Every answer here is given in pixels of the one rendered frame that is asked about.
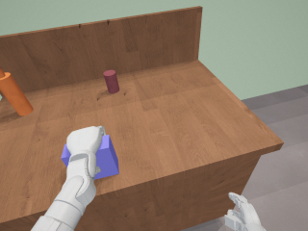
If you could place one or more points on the left robot forearm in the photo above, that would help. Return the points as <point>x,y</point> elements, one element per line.
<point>76,194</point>

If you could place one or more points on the sponge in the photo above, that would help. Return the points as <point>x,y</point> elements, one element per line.
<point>106,158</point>

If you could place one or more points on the right robot hand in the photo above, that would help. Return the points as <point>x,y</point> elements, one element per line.
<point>237,220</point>

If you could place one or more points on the left robot hand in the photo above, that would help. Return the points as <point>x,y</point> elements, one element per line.
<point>86,139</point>

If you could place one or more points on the table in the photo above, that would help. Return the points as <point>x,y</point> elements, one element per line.
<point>183,140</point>

